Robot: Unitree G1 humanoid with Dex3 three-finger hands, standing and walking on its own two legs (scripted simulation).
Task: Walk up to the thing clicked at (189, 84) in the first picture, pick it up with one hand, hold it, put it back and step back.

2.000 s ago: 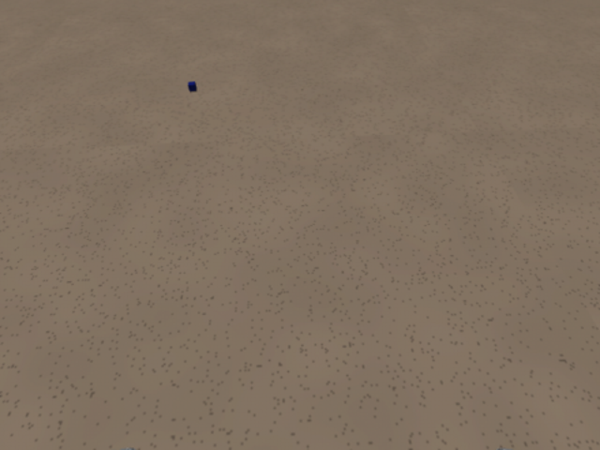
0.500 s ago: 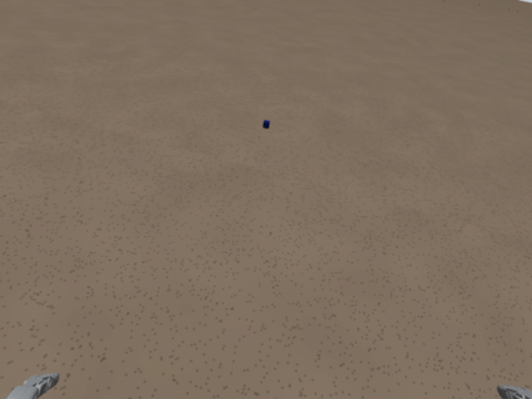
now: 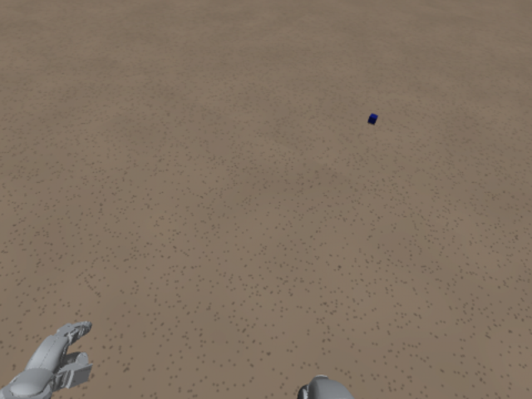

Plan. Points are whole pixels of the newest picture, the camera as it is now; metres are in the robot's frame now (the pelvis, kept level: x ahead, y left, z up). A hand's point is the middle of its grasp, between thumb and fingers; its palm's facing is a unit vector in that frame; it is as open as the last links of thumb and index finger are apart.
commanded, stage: walk up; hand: left
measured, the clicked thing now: (372, 118) +1.79 -0.70 -0.73
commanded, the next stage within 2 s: none
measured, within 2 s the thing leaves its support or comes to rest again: neither
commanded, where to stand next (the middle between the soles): +1.82 -1.18 m, yaw +58 degrees
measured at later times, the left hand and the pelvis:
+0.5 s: hand (199, 320) +0.27 +0.14 -0.16, palm faces +0.29 -0.89 -0.35, open 7.4 cm; pelvis +0.36 -0.12 -0.01, yaw +16 degrees
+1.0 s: hand (272, 167) +0.65 +0.00 -0.10, palm faces +0.43 -0.84 -0.34, open 7.3 cm; pelvis +0.67 -0.29 +0.02, yaw +29 degrees
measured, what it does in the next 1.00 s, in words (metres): walks ahead, turning left: left foot, then right foot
